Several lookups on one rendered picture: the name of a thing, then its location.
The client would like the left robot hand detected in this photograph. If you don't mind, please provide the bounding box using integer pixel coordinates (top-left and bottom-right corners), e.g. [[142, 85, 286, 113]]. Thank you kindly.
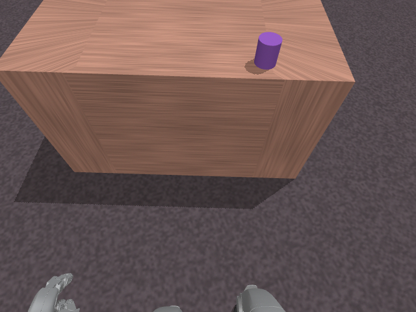
[[28, 273, 80, 312]]

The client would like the can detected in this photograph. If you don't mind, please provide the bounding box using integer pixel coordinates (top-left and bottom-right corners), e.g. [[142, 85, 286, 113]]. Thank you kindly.
[[254, 32, 283, 70]]

